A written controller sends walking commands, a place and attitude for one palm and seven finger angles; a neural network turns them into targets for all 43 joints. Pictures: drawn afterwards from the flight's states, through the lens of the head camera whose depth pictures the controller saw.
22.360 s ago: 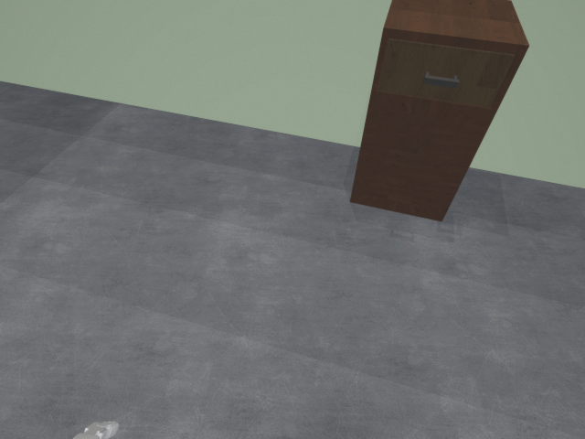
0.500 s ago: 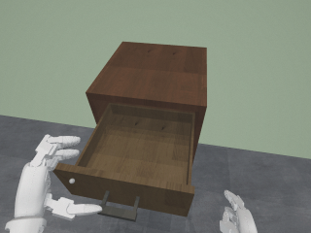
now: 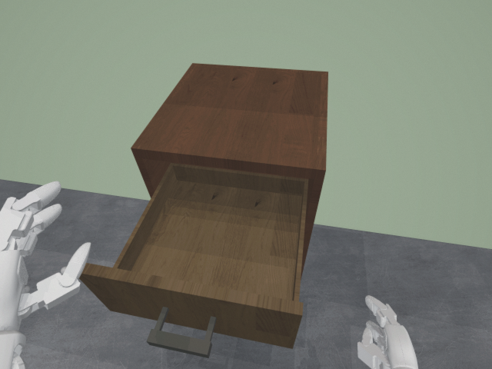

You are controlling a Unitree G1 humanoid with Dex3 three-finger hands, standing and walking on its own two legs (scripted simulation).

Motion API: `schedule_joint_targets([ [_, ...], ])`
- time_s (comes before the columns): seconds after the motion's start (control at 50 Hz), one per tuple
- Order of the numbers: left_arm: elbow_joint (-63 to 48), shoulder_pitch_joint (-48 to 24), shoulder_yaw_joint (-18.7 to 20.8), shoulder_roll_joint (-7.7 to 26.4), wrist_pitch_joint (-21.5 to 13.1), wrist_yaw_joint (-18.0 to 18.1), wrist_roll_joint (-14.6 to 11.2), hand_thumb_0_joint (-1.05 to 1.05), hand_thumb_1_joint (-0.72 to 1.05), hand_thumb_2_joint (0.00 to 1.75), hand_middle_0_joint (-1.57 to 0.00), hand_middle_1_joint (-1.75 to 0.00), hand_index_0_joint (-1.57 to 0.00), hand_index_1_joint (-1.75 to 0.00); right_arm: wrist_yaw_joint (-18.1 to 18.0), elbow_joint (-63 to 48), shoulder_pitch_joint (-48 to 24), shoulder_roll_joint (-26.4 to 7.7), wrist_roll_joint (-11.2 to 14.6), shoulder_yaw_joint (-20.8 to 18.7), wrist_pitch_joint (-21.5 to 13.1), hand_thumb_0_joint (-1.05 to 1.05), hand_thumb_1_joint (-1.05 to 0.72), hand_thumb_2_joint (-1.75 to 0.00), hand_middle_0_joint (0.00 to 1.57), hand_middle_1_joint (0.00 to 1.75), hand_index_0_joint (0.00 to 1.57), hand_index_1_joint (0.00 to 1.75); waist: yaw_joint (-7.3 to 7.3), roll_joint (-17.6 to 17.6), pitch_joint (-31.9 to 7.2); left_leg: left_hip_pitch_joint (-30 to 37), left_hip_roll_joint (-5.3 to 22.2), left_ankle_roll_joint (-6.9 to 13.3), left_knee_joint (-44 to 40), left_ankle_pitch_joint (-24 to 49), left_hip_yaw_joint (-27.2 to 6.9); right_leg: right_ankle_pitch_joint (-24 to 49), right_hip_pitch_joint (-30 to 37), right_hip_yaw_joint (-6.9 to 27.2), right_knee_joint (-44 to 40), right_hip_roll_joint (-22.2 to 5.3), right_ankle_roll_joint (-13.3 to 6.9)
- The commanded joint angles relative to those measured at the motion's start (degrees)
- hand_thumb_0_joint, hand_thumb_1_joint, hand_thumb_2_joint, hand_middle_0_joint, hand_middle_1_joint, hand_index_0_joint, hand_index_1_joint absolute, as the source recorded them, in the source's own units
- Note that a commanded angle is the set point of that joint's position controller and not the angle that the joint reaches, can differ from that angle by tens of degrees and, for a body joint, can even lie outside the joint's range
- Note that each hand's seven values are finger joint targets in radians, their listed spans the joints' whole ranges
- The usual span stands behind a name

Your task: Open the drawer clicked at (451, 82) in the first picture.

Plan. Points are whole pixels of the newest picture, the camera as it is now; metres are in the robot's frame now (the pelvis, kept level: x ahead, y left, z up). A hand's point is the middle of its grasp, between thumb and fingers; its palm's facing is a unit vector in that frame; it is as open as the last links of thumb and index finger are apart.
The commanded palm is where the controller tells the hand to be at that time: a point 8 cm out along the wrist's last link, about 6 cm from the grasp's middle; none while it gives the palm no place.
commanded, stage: draw the hand back to the body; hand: left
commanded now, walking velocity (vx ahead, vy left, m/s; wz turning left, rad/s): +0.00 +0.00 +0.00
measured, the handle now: (183, 330) +0.20 +0.15 -0.08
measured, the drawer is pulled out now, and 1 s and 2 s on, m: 0.29 0.29 0.29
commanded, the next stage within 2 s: step back with the hand held close in 0.26 s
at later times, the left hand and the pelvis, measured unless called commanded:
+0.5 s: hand (65, 260) +0.19 +0.24 +0.17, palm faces +0.40 -0.79 -0.47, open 7.5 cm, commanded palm +0.13 +0.27 +0.18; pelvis -0.01 -0.01 +0.00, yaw +0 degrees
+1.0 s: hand (28, 315) +0.13 +0.26 +0.15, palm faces +0.36 -0.80 -0.47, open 7.4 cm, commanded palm +0.07 +0.30 +0.18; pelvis -0.06 +0.02 -0.01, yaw -1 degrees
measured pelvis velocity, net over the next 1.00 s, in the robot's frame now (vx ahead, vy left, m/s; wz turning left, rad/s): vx -0.06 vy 0.02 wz -0.01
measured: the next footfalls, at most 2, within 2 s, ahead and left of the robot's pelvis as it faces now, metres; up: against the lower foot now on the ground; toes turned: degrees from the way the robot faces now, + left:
left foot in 1.62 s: -0.09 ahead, +0.16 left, +0.00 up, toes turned +3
right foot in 1.84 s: -0.18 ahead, -0.11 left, +0.00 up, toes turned -2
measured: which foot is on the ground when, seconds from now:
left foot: down 0.00-1.00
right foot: down 0.00-1.00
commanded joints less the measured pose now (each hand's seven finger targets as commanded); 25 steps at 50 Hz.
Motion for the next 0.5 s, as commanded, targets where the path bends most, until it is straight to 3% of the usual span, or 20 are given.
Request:
schedule_joint_targets([
  [0.0, -11.06, -1.90, 6.01, 8.14, -3.60, 0.53, -0.41, 0.00, 0.83, 0.87, -0.21, -0.34, -0.21, -0.34, 0.01, -9.09, -7.04, -5.00, 0.11, -2.14, -3.05, 0.00, -0.90, -0.90, 0.20, 0.30, 0.20, 0.30, -0.46, -1.26, -5.32, -1.34, 2.66, 1.26, -2.28, 19.27, 2.79, 17.57, 3.73, 0.24, -3.36, -4.64, 1.58],
  [0.02, -11.34, -2.47, 6.15, 8.30, -3.57, 0.46, -0.37, 0.00, 0.87, 0.88, -0.20, -0.32, -0.20, -0.32, 0.03, -8.87, -7.42, -5.20, 0.14, -2.23, -3.10, 0.00, -0.90, -0.90, 0.20, 0.30, 0.20, 0.30, -0.58, -0.08, -4.97, -1.13, 2.57, 1.22, -1.98, 19.55, 2.77, 17.96, 3.40, 0.67, -3.84, -4.47, 1.42],
  [0.1, -11.55, -1.78, 6.88, 9.26, -3.65, 0.75, -0.28, 0.00, 0.90, 0.90, -0.20, -0.30, -0.20, -0.30, 0.11, -8.91, -7.04, -4.92, 0.03, -2.18, -2.95, 0.00, -0.90, -0.90, 0.20, 0.30, 0.20, 0.30, -0.34, -1.32, -6.41, -1.25, 2.53, 1.27, -2.03, 19.84, 2.83, 18.81, 4.47, 0.18, -3.03, -4.78, 1.62],
  [0.14, -12.54, -2.06, 6.90, 9.58, -3.83, 0.80, -0.12, 0.00, 0.90, 0.90, -0.20, -0.30, -0.20, -0.30, 0.14, -8.74, -6.95, -4.80, 0.10, -1.99, -2.98, 0.00, -0.90, -0.90, 0.20, 0.30, 0.20, 0.30, -0.50, 1.59, -6.36, -0.91, 2.50, 1.05, -1.97, 20.53, 2.78, 19.47, 4.39, 0.39, -3.07, -4.86, 1.41],
  [0.18, -11.09, -1.37, 6.42, 8.72, -3.46, 0.69, -0.42, 0.00, 0.90, 0.90, -0.20, -0.30, -0.20, -0.30, 0.14, -8.90, -7.20, -4.66, 0.20, -2.08, -2.61, 0.00, -0.90, -0.90, 0.20, 0.30, 0.20, 0.30, -0.48, -0.83, -5.25, -1.17, 2.64, 1.11, -2.09, 19.65, 2.88, 18.51, 3.77, 0.23, -3.21, -4.70, 1.62],
  [0.24, -11.94, -2.39, 7.07, 9.55, -3.73, 0.82, -0.29, 0.00, 0.90, 0.90, -0.20, -0.30, -0.20, -0.30, 0.02, -8.79, -7.37, -4.65, 0.15, -2.00, -2.73, 0.00, -0.90, -0.90, 0.20, 0.30, 0.20, 0.30, -0.54, 0.37, -5.43, -1.18, 2.55, 1.11, -2.11, 18.75, 2.81, 17.69, 3.64, 0.44, -3.52, -4.85, 1.61],
  [0.26, -10.34, -1.11, 6.89, 8.83, -3.65, 0.88, -0.40, 0.00, 0.90, 0.90, -0.20, -0.30, -0.20, -0.30, 0.02, -8.54, -7.27, -4.47, 0.19, -2.08, -2.64, 0.00, -0.90, -0.90, 0.20, 0.30, 0.20, 0.30, -0.55, -1.41, -5.01, -1.32, 2.65, 1.21, -2.11, 18.66, 2.83, 17.66, 3.47, 0.29, -3.49, -4.76, 1.68],
  [0.34, -11.62, -2.38, 7.18, 9.69, -3.88, 0.96, -0.23, 0.00, 0.90, 0.90, -0.20, -0.30, -0.20, -0.30, -0.02, -8.66, -7.46, -4.58, 0.17, -2.11, -2.76, 0.00, -0.90, -0.90, 0.20, 0.30, 0.20, 0.30, -0.56, 0.23, -5.33, -1.14, 2.45, 1.29, -1.96, 17.83, 3.10, 16.99, 3.36, 0.67, -3.83, -4.97, 1.71],
  [0.36, -16.13, -11.59, 16.99, 18.10, -6.92, 1.53, -0.45, 0.00, 0.90, 0.90, -0.20, -0.30, -0.20, -0.30, 0.12, -10.22, -4.92, -6.82, 0.52, -2.52, -1.32, 0.00, -0.90, -0.90, 0.20, 0.30, 0.20, 0.30, -3.24, -2.15, 1.35, -4.53, 2.49, 2.18, -0.40, 11.39, 0.94, 18.96, -2.54, 9.65, -8.15, -8.20, 0.67],
  [0.38, -9.83, -6.71, 14.64, 14.39, -7.47, 1.11, 0.05, 0.00, 0.90, 0.90, -0.20, -0.30, -0.20, -0.30, 0.23, -8.62, -5.36, -5.97, 0.40, -2.90, -0.52, 0.00, -0.90, -0.90, 0.20, 0.30, 0.20, 0.30, -3.64, -6.49, 0.11, -3.05, 1.94, 2.16, 1.76, 8.57, 0.93, 18.08, -3.62, 11.14, -9.37, -10.34, 0.13],
  [0.4, -6.89, -2.73, 11.33, 10.60, -7.39, 0.54, 0.19, 0.00, 0.90, 0.90, -0.20, -0.30, -0.20, -0.30, 0.57, -8.95, -5.89, -6.10, 0.49, -3.02, 0.38, 0.00, -0.90, -0.90, 0.20, 0.30, 0.20, 0.30, -3.91, -8.30, -0.60, -2.09, 1.68, 2.26, 2.93, 8.21, 1.15, 18.78, -4.34, 11.91, -9.55, -11.28, -0.08],
  [0.42, -9.65, -3.02, 10.83, 10.47, -8.10, 0.20, 0.36, 0.00, 0.90, 0.90, -0.20, -0.30, -0.20, -0.30, 0.87, -9.81, -6.50, -6.66, 0.41, -3.23, 0.64, 0.00, -0.90, -0.90, 0.20, 0.30, 0.20, 0.30, -3.89, -5.86, -1.82, -1.26, 1.67, 2.35, 2.57, 8.90, 1.39, 21.09, -4.57, 12.01, -8.82, -11.65, -0.21],
  [0.48, -8.71, 3.08, 9.53, 8.74, -8.25, 0.45, 0.60, 0.00, 0.90, 0.90, -0.20, -0.30, -0.20, -0.30, 1.45, -10.55, -6.65, -6.54, 0.85, -3.72, 2.27, 0.00, -0.90, -0.90, 0.20, 0.30, 0.20, 0.30, -4.01, -4.35, -6.90, -1.60, 3.81, 2.69, 0.28, 16.12, 0.82, 24.01, -0.32, 7.95, -3.90, -10.55, 0.86],
])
